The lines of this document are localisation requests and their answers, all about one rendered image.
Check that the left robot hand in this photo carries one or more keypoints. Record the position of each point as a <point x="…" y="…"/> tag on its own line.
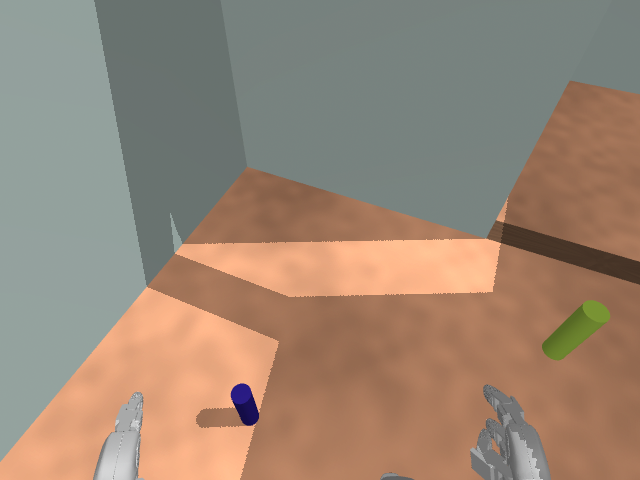
<point x="119" y="456"/>

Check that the right robot hand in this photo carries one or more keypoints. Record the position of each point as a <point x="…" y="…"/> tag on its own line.
<point x="522" y="454"/>

